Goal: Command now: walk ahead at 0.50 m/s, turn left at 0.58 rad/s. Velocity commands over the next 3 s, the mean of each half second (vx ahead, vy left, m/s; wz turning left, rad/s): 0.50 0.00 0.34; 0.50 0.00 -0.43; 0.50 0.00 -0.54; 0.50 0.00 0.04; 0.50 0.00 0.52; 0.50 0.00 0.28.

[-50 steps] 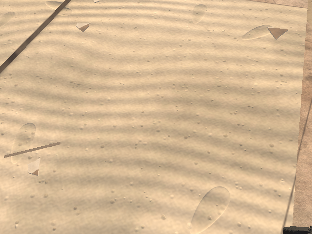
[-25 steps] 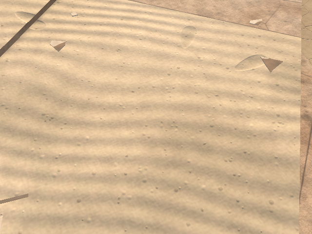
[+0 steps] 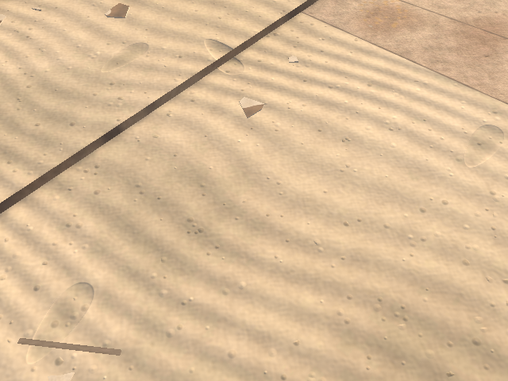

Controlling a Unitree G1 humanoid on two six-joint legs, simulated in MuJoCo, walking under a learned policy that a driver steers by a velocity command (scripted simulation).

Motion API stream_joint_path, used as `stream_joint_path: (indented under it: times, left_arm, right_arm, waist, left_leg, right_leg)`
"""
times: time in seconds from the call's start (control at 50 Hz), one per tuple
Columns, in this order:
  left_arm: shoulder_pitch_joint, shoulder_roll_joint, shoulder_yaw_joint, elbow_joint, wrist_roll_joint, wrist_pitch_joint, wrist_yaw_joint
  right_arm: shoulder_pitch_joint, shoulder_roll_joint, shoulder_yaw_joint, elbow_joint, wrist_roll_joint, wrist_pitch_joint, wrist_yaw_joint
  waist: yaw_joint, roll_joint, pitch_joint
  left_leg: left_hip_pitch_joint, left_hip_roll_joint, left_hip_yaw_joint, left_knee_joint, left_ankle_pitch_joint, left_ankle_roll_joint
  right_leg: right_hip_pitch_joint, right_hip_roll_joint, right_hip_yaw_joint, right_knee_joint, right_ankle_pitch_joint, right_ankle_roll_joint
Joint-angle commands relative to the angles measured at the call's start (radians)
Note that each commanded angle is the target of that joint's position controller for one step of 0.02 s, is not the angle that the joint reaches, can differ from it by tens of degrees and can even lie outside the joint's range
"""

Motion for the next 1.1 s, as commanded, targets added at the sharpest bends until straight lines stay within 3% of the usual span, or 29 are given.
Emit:
stream_joint_path:
  times: [0.02,0.1,0.16,0.2,0.22,0.24,0.26,0.28,0.3,0.32,0.36,0.38,0.44,0.5,0.58,0.68,0.72,0.76,0.78,0.8,0.82,0.84,0.86,0.88,0.9,0.92,0.94,1.0,1.1]
  left_arm:
    - [-0.072,0.154,0.036,-0.057,-0.001,-0.015,0.006]
    - [-0.025,0.189,0.042,-0.020,-0.015,-0.001,0.011]
    - [0.000,0.215,0.050,0.004,-0.030,0.016,0.012]
    - [-0.005,0.245,0.059,0.006,-0.037,0.029,0.017]
    - [-0.008,0.259,0.063,0.006,-0.041,0.037,0.021]
    - [-0.017,0.252,0.058,0.002,-0.044,0.042,0.026]
    - [0.018,0.199,0.034,-0.008,-0.021,0.035,0.028]
    - [0.126,0.051,-0.018,-0.057,0.012,0.011,0.008]
    - [0.045,0.155,0.000,-0.036,-0.028,-0.015,-0.004]
    - [-0.050,0.194,0.013,-0.065,-0.065,-0.022,-0.008]
    - [-0.086,0.171,0.008,-0.058,-0.035,-0.020,0.004]
    - [-0.048,0.170,0.012,-0.044,-0.033,-0.005,0.001]
    - [0.000,0.122,0.006,-0.015,-0.033,0.037,0.003]
    - [-0.074,0.102,0.005,-0.035,-0.032,0.044,0.008]
    - [-0.167,0.072,-0.004,-0.057,-0.030,0.032,-0.013]
    - [-0.296,0.049,-0.018,-0.127,-0.029,0.028,-0.048]
    - [-0.309,0.056,-0.015,-0.154,-0.027,0.028,-0.064]
    - [-0.254,0.087,0.001,-0.163,-0.026,0.035,-0.068]
    - [-0.167,0.120,0.019,-0.151,-0.026,0.039,-0.066]
    - [-0.018,0.170,0.047,-0.121,-0.027,0.041,-0.055]
    - [0.127,0.255,0.075,-0.098,-0.028,0.052,-0.033]
    - [0.085,0.314,0.084,-0.121,-0.038,0.046,-0.028]
    - [0.112,0.231,0.059,-0.128,-0.031,0.041,-0.028]
    - [0.083,0.188,0.048,-0.129,-0.022,0.036,-0.025]
    - [0.019,0.176,0.043,-0.133,-0.024,0.032,-0.026]
    - [-0.039,0.143,0.034,-0.145,-0.025,0.029,-0.023]
    - [-0.071,0.133,0.028,-0.160,-0.014,0.030,-0.018]
    - [-0.089,0.154,0.033,-0.156,-0.018,0.028,-0.005]
    - [-0.037,0.191,0.045,-0.127,-0.030,0.047,0.018]
  right_arm:
    - [-0.038,-0.012,0.005,-0.076,-0.001,-0.015,0.013]
    - [-0.171,0.006,0.016,-0.113,0.001,-0.027,0.039]
    - [-0.224,-0.009,0.011,-0.147,0.005,-0.026,0.054]
    - [-0.188,-0.041,-0.006,-0.154,-0.001,-0.020,0.056]
    - [-0.110,-0.072,-0.024,-0.140,-0.004,-0.015,0.054]
    - [0.051,-0.120,-0.055,-0.100,0.000,-0.011,0.045]
    - [0.216,-0.179,-0.080,-0.063,0.002,-0.001,0.024]
    - [0.178,-0.277,-0.081,-0.072,0.003,-0.014,0.015]
    - [0.227,-0.179,-0.057,-0.084,-0.003,-0.024,0.018]
    - [0.189,-0.139,-0.042,-0.065,-0.013,-0.035,0.022]
    - [0.066,-0.082,-0.022,-0.058,-0.016,-0.048,0.021]
    - [0.034,-0.055,-0.012,-0.060,-0.027,-0.056,0.021]
    - [0.017,-0.059,-0.015,-0.024,-0.030,-0.088,0.021]
    - [0.041,-0.064,-0.019,0.014,-0.040,-0.098,0.009]
    - [0.049,-0.078,-0.018,0.040,-0.034,-0.095,-0.004]
    - [0.128,-0.104,-0.029,0.097,-0.019,-0.067,-0.014]
    - [0.125,-0.118,-0.033,0.102,-0.013,-0.048,-0.021]
    - [0.105,-0.149,-0.041,0.095,-0.011,-0.033,-0.034]
    - [0.096,-0.160,-0.043,0.091,-0.011,-0.025,-0.041]
    - [0.077,-0.158,-0.040,0.086,-0.007,-0.022,-0.047]
    - [0.097,-0.118,-0.021,0.068,-0.024,-0.035,-0.049]
    - [0.179,0.004,0.018,0.025,-0.041,-0.066,-0.027]
    - [0.099,-0.086,0.003,0.020,-0.016,-0.107,-0.004]
    - [0.007,-0.108,0.000,-0.018,0.020,-0.125,0.006]
    - [-0.020,-0.088,0.006,-0.030,0.009,-0.134,0.003]
    - [-0.026,-0.098,-0.001,-0.025,-0.019,-0.130,-0.004]
    - [-0.007,-0.098,-0.005,-0.023,-0.028,-0.119,-0.004]
    - [0.021,-0.066,0.002,-0.016,-0.037,-0.088,-0.009]
    - [-0.161,-0.017,0.027,-0.053,-0.032,-0.088,-0.004]
  waist:
    - [-0.018,-0.122,0.013]
    - [0.030,-0.108,0.045]
    - [0.029,-0.117,0.061]
    - [-0.012,-0.148,0.015]
    - [-0.063,-0.158,-0.039]
    - [-0.153,-0.138,-0.122]
    - [-0.217,-0.042,-0.218]
    - [-0.084,0.217,-0.326]
    - [-0.178,0.088,-0.431]
    - [-0.182,0.049,-0.270]
    - [-0.103,-0.021,-0.121]
    - [-0.065,0.003,-0.102]
    - [-0.029,0.000,-0.064]
    - [-0.050,-0.014,-0.007]
    - [-0.089,-0.014,0.023]
    - [-0.142,-0.033,0.071]
    - [-0.129,-0.020,0.059]
    - [-0.083,0.028,-0.009]
    - [-0.031,0.044,-0.066]
    - [0.056,0.023,-0.143]
    - [0.110,-0.094,-0.246]
    - [0.001,-0.339,-0.349]
    - [0.076,-0.200,-0.418]
    - [0.078,-0.146,-0.282]
    - [0.023,-0.040,-0.160]
    - [-0.012,-0.025,-0.116]
    - [-0.043,-0.054,-0.085]
    - [-0.075,-0.080,-0.052]
    - [-0.002,-0.129,-0.034]
  left_leg:
    - [-0.065,0.033,-0.016,-0.131,0.140,-0.004]
    - [-0.017,0.015,0.053,-0.327,0.237,0.023]
    - [-0.002,-0.005,0.090,-0.405,0.158,0.061]
    - [0.107,-0.065,0.146,-0.429,0.055,0.102]
    - [0.223,-0.107,0.173,-0.445,0.022,0.129]
    - [0.455,-0.149,0.180,-0.508,0.080,0.168]
    - [0.793,-0.044,-0.005,-0.521,0.104,0.222]
    - [1.082,0.248,-0.590,-0.616,-0.046,0.400]
    - [1.083,0.300,-0.718,-0.733,-0.134,0.413]
    - [0.967,0.270,-0.538,-0.741,-0.040,0.362]
    - [0.682,0.187,-0.296,-0.760,0.167,0.295]
    - [0.596,0.159,-0.229,-0.792,0.226,0.283]
    - [0.487,0.144,-0.099,-0.877,0.303,0.281]
    - [0.498,0.124,0.014,-0.909,0.347,0.249]
    - [0.544,0.105,0.120,-0.933,0.330,0.195]
    - [0.743,0.173,0.162,-0.883,0.432,0.184]
    - [0.803,0.190,0.181,-0.813,0.598,0.172]
    - [0.822,0.186,0.211,-0.676,0.941,0.147]
    - [0.805,0.177,0.226,-0.544,1.059,0.133]
    - [0.709,0.142,0.251,-0.338,1.023,0.103]
    - [0.463,0.087,0.253,-0.030,0.661,0.063]
    - [0.014,-0.162,0.145,0.357,-0.305,-0.010]
    - [-0.095,-0.117,-0.068,0.413,-0.323,0.017]
    - [-0.137,-0.071,-0.062,0.368,-0.250,0.037]
    - [-0.122,-0.029,-0.045,0.256,-0.188,0.040]
    - [-0.069,0.004,-0.037,0.159,-0.155,0.032]
    - [-0.005,0.016,-0.036,0.128,-0.135,0.020]
    - [0.051,0.019,0.001,-0.015,-0.099,-0.035]
    - [0.174,-0.053,0.035,-0.402,0.241,-0.070]
  right_leg:
    - [0.041,-0.272,0.130,-0.154,0.258,-0.153]
    - [0.084,-0.274,0.034,-0.148,0.273,-0.125]
    - [0.166,-0.305,-0.006,-0.104,0.377,-0.103]
    - [0.200,-0.306,-0.051,0.017,0.702,-0.081]
    - [0.196,-0.297,-0.074,0.147,0.858,-0.068]
    - [0.115,-0.265,-0.107,0.350,0.881,-0.039]
    - [-0.150,-0.232,-0.097,0.636,0.557,-0.006]
    - [-0.567,-0.041,-0.014,0.981,-0.375,0.047]
    - [-0.634,-0.050,0.175,1.085,-0.374,0.037]
    - [-0.697,-0.092,0.163,1.081,-0.286,0.024]
    - [-0.610,-0.170,0.153,0.940,-0.144,0.023]
    - [-0.541,-0.192,0.167,0.911,-0.099,0.026]
    - [-0.491,-0.189,0.170,0.855,-0.020,0.053]
    - [-0.574,-0.164,0.207,0.726,0.127,0.070]
    - [-0.552,-0.131,0.164,0.474,0.339,0.053]
    - [-0.642,-0.112,0.111,0.327,0.275,0.009]
    - [-0.631,-0.086,0.068,0.302,0.172,-0.018]
    - [-0.504,-0.021,0.002,0.310,0.063,-0.057]
    - [-0.383,0.017,-0.017,0.311,0.028,-0.083]
    - [-0.152,0.048,-0.005,0.240,0.088,-0.123]
    - [0.162,-0.096,0.232,0.217,0.132,-0.191]
    - [0.498,-0.348,0.823,0.112,0.019,-0.409]
    - [0.541,-0.355,0.894,0.026,-0.063,-0.390]
    - [0.438,-0.320,0.738,0.014,-0.036,-0.339]
    - [0.268,-0.277,0.626,0.000,0.072,-0.307]
    - [0.157,-0.244,0.551,-0.012,0.175,-0.288]
    - [0.063,-0.218,0.512,-0.036,0.246,-0.288]
    - [-0.085,-0.182,0.429,-0.074,0.351,-0.291]
    - [-0.195,-0.088,0.331,-0.048,0.219,-0.205]
Next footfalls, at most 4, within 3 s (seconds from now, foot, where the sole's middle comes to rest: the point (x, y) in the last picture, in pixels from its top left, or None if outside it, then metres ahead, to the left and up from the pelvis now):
0.26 left None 0.29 0.16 -0.78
0.80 right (291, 331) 0.63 -0.01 -0.78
1.26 left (236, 241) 0.92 0.16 -0.78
1.78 right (347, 210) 1.05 -0.20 -0.78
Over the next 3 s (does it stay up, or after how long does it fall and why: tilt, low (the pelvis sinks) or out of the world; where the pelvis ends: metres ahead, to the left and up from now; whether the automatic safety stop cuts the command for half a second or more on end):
stays up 1.61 -0.17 0.00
